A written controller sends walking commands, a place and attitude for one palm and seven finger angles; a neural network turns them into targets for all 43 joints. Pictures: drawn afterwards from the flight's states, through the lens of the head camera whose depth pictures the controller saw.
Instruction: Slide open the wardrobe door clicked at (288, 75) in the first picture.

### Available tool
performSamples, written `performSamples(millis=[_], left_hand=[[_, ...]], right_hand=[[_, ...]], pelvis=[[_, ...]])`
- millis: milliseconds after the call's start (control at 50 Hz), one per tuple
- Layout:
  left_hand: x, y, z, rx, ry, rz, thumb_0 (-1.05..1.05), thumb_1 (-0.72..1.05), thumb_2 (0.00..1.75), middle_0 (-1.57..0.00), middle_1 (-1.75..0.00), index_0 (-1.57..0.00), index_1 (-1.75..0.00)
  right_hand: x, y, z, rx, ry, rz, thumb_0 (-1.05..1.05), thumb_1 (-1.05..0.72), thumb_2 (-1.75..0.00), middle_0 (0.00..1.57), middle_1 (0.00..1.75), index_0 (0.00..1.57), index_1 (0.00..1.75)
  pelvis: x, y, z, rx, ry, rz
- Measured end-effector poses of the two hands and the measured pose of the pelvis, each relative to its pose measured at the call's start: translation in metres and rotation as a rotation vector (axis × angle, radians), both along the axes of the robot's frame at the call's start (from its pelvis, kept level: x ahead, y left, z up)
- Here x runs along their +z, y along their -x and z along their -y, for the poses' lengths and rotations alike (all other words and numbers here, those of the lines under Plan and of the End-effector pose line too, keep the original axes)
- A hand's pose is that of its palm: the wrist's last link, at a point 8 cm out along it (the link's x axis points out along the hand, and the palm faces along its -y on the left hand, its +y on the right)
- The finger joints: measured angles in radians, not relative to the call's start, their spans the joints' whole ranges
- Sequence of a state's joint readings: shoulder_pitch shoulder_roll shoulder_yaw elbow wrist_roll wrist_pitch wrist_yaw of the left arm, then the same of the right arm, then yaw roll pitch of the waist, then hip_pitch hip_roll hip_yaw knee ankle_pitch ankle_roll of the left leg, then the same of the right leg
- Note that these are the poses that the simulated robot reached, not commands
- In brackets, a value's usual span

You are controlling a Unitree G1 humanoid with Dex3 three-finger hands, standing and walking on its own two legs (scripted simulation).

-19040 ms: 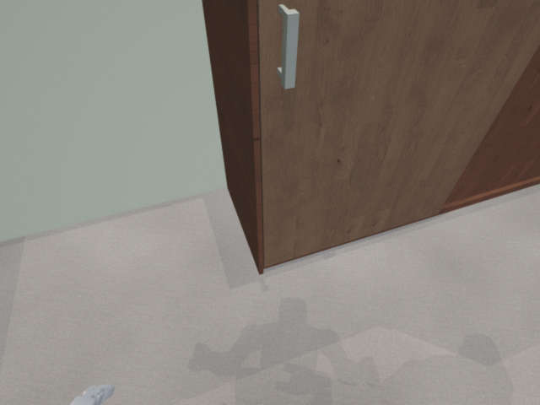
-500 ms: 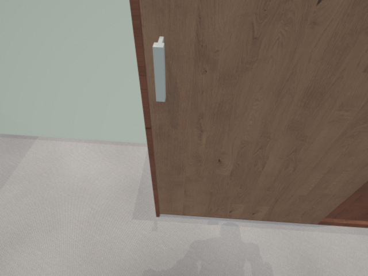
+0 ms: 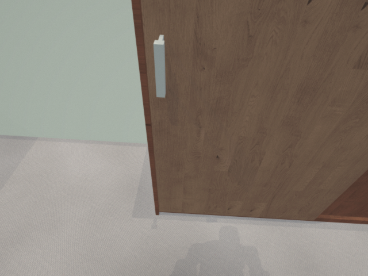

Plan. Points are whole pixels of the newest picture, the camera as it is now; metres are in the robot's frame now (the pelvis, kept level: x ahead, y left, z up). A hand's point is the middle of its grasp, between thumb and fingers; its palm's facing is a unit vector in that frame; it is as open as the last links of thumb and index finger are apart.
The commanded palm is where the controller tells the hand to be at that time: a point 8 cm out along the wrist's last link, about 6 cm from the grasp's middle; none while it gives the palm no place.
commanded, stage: come to a stop and stand still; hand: left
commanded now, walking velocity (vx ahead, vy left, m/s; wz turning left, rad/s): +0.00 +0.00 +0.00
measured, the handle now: (161, 66) +0.57 +0.11 +0.19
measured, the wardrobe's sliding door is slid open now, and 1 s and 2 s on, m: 0.00 0.00 0.00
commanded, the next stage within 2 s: look again from close up in 1.22 s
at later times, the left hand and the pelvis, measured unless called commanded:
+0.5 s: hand out of the picture +0.02 +0.27 -0.19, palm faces -0.03 -0.96 -0.28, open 7.4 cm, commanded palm none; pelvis -0.06 +0.04 -0.01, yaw -4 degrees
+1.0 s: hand out of the picture -0.07 +0.16 -0.17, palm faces -0.09 -0.99 -0.15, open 7.4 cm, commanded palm none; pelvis -0.05 +0.01 +0.00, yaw -6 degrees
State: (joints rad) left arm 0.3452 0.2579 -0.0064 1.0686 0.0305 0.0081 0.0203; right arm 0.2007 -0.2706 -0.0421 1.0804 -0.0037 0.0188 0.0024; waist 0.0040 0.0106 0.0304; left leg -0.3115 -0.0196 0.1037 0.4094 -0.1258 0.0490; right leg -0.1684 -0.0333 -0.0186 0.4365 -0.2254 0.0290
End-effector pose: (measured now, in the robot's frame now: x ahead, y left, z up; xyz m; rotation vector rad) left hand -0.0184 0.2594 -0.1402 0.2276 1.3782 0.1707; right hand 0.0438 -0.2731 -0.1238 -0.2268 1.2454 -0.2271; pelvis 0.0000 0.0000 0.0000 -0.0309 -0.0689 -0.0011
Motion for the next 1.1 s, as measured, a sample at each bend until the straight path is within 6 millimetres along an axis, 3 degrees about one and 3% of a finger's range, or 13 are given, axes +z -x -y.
performSamples(millis=[160,320,420,500,580,680,840,980,1100], left_hand=[[0.0,-0.01,-0.008,-0.01,0.005,0.061,0.0,0.9,0.89,-0.2,-0.3,-0.2,-0.3],[-0.004,0.022,-0.027,0.019,-0.017,0.025,0.0,0.9,0.89,-0.21,-0.3,-0.2,-0.3],[-0.025,-0.006,-0.055,-0.04,-0.026,0.076,0.0,0.9,0.89,-0.21,-0.3,-0.2,-0.3],[-0.012,-0.028,-0.06,-0.061,-0.018,0.141,0.0,0.9,0.9,-0.2,-0.3,-0.2,-0.29],[0.003,-0.032,-0.05,-0.088,0.009,0.149,0.0,0.91,0.9,-0.2,-0.3,-0.2,-0.29],[0.005,-0.02,-0.025,-0.13,0.058,0.075,0.0,0.91,0.9,-0.2,-0.3,-0.19,-0.29],[0.0,0.015,0.017,-0.102,0.074,-0.014,0.0,0.92,0.9,-0.2,-0.3,-0.2,-0.29],[-0.005,0.044,0.043,-0.06,0.106,-0.09,0.0,0.91,0.9,-0.2,-0.3,-0.2,-0.29],[-0.006,0.052,0.061,-0.038,0.132,-0.115,0.0,0.91,0.9,-0.2,-0.3,-0.2,-0.29]], right_hand=[[0.004,0.021,-0.006,-0.008,0.01,-0.016,0.0,-0.9,-0.9,0.2,0.3,0.2,0.3],[0.007,0.035,-0.007,-0.038,0.037,0.012,0.0,-0.9,-0.9,0.21,0.3,0.2,0.3],[0.001,0.076,-0.014,-0.082,0.09,0.034,0.0,-0.9,-0.9,0.2,0.3,0.2,0.3],[0.0,0.115,-0.038,-0.091,0.064,-0.059,0.0,-0.9,-0.9,0.2,0.3,0.2,0.3],[0.002,0.139,-0.067,-0.117,-0.001,-0.118,0.0,-0.9,-0.9,0.2,0.3,0.2,0.3],[-0.002,0.158,-0.092,-0.172,-0.075,-0.145,0.0,-0.9,-0.9,0.2,0.3,0.2,0.3],[-0.018,0.182,-0.1,-0.215,-0.168,-0.236,0.0,-0.9,-0.9,0.21,0.3,0.2,0.3],[-0.02,0.166,-0.095,-0.197,-0.175,-0.242,0.0,-0.9,-0.9,0.2,0.3,0.2,0.3],[-0.02,0.138,-0.083,-0.162,-0.154,-0.206,0.01,-0.91,-0.9,0.2,0.3,0.2,0.3]], pelvis=[[0.002,0.013,-0.007,-0.003,0.001,0.003],[-0.002,0.038,-0.019,-0.012,-0.003,0.007],[-0.021,0.05,-0.037,-0.044,-0.004,0.018],[-0.011,0.059,-0.045,-0.065,-0.017,0.011],[0.002,0.06,-0.047,-0.074,-0.005,-0.031],[0.009,0.062,-0.044,-0.094,-0.006,-0.067],[0.004,0.06,-0.025,-0.102,-0.028,-0.073],[0.003,0.048,-0.013,-0.102,-0.031,-0.061],[0.003,0.044,-0.008,-0.1,-0.034,-0.059]])
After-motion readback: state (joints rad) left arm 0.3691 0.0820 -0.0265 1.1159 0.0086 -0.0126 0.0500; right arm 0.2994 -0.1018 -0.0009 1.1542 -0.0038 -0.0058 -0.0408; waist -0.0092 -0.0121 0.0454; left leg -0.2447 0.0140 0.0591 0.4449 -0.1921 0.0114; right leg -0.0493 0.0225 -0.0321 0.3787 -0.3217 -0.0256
